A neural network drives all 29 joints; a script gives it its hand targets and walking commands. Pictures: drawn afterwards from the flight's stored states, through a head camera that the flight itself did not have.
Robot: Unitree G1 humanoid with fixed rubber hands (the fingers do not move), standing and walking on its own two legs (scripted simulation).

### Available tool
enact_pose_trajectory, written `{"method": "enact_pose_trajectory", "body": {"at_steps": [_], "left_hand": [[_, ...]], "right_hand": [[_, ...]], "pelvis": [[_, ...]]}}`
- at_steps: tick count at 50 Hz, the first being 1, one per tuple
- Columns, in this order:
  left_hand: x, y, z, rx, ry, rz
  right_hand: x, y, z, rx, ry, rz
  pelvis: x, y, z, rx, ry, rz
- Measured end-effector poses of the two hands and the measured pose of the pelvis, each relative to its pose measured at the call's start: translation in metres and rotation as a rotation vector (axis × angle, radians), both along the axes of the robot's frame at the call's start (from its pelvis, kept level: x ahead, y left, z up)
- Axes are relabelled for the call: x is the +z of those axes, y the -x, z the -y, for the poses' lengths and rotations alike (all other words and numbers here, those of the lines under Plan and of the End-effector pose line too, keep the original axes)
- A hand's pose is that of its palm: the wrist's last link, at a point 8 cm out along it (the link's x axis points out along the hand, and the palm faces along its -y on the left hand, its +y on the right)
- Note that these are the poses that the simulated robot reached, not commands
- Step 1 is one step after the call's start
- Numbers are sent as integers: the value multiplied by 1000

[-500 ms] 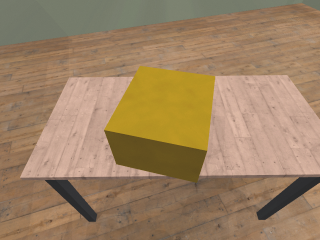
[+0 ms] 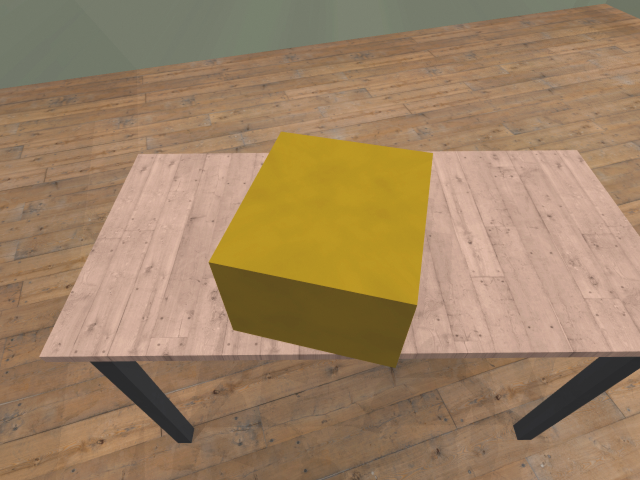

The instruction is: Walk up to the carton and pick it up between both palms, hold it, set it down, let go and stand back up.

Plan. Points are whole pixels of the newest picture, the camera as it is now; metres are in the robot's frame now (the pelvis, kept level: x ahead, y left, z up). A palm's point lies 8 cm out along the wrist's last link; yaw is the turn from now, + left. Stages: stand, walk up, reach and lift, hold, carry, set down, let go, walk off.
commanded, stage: stand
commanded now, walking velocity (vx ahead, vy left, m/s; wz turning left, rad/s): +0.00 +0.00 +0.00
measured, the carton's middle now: (333, 240) +0.48 +0.00 -0.02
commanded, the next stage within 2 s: none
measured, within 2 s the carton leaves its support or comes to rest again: neither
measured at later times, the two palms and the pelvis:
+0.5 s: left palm out of the picture +0.00 +0.24 -0.14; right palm out of the picture +0.00 -0.23 -0.14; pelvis +0.00 +0.00 +0.00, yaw +0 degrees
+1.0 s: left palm out of the picture +0.00 +0.24 -0.14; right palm out of the picture +0.00 -0.22 -0.14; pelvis +0.01 +0.01 +0.00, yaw +0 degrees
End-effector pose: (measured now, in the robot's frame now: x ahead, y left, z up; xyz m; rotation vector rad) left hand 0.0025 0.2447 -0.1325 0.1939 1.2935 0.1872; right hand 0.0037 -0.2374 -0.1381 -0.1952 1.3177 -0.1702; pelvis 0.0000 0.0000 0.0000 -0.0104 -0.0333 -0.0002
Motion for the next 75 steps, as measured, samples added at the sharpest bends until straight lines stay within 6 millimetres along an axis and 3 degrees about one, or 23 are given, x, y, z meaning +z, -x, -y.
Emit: {"method": "enact_pose_trajectory", "body": {"at_steps": [75], "left_hand": [[-5,10,0,13,21,-76]], "right_hand": [[-2,2,-19,-25,-15,-41]], "pelvis": [[1,-8,-11,-7,-4,-5]]}}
